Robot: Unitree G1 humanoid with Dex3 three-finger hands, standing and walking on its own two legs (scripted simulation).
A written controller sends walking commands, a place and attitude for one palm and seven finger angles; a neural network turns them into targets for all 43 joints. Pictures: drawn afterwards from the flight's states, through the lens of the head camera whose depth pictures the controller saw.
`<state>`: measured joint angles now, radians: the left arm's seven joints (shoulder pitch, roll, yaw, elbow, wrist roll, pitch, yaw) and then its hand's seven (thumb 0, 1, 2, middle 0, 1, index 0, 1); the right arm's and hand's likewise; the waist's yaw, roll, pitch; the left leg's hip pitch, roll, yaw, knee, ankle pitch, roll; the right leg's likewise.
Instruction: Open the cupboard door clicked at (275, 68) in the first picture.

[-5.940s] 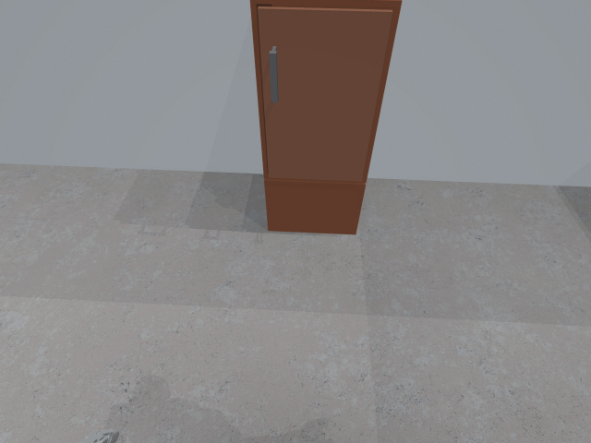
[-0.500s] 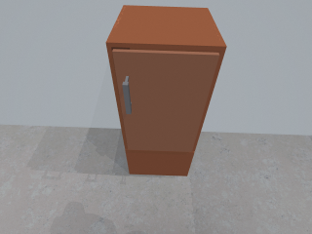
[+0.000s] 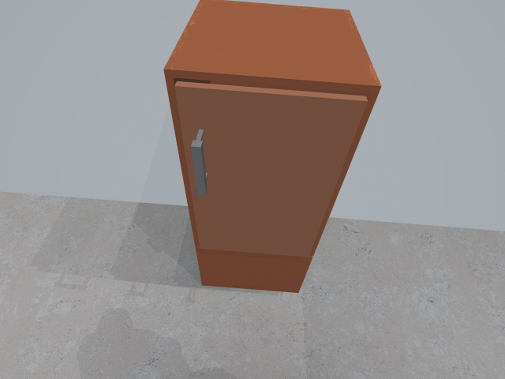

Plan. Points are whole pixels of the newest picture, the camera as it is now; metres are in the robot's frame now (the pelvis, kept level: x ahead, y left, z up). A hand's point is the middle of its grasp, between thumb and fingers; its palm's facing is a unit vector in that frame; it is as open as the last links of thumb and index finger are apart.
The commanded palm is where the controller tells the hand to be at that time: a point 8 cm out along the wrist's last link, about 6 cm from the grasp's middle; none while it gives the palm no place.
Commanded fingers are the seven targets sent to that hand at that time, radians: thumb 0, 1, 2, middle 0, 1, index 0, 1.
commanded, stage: come to a stop and stand still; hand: left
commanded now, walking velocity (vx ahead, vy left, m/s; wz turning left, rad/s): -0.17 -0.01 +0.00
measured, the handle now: (201, 163) +0.54 +0.16 +0.00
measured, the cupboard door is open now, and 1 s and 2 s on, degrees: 0 0 0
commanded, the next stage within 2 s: look again from close up in 0.68 s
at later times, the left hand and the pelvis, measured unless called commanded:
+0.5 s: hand out of the picture +0.01 +0.21 -0.16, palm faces -0.01 -0.97 -0.24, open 7.4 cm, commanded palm none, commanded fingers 0.00 0.90 0.90 -0.20 -0.30 -0.20 -0.30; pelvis -0.05 +0.02 +0.00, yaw -1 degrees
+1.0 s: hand out of the picture -0.01 +0.18 -0.17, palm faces -0.02 -0.98 -0.19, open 7.4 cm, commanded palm none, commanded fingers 0.00 0.90 0.90 -0.20 -0.30 -0.20 -0.30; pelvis -0.02 +0.01 +0.00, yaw -2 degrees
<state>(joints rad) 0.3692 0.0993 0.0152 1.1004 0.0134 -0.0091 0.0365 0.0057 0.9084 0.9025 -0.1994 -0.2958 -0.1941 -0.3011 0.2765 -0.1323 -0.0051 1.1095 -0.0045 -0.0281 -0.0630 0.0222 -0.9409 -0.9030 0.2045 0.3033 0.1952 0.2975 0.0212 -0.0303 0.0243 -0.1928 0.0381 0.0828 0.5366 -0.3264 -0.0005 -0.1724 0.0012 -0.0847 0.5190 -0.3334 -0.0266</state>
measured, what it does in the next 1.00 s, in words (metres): stands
